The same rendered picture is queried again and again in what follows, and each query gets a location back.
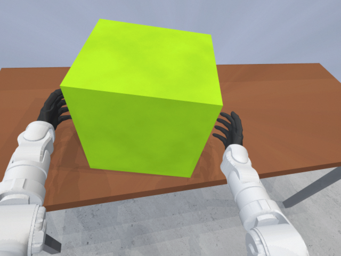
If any robot left upper arm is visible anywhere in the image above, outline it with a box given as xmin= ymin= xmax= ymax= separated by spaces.
xmin=0 ymin=204 xmax=47 ymax=256

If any robot left hand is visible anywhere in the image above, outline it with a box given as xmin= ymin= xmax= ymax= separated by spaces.
xmin=37 ymin=89 xmax=72 ymax=130

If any robot right hand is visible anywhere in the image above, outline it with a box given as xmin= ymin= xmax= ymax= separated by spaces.
xmin=213 ymin=111 xmax=243 ymax=150

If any table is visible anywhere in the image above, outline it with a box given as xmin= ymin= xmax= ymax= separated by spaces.
xmin=0 ymin=63 xmax=341 ymax=254

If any robot right upper arm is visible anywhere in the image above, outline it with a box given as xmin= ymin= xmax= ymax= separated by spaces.
xmin=245 ymin=223 xmax=308 ymax=256

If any right robot forearm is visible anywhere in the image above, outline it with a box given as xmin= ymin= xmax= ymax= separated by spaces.
xmin=220 ymin=144 xmax=309 ymax=256

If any carton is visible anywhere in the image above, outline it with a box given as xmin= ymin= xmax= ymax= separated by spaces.
xmin=60 ymin=19 xmax=223 ymax=178

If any left robot forearm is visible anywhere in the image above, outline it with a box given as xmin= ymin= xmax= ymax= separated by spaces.
xmin=0 ymin=121 xmax=55 ymax=206

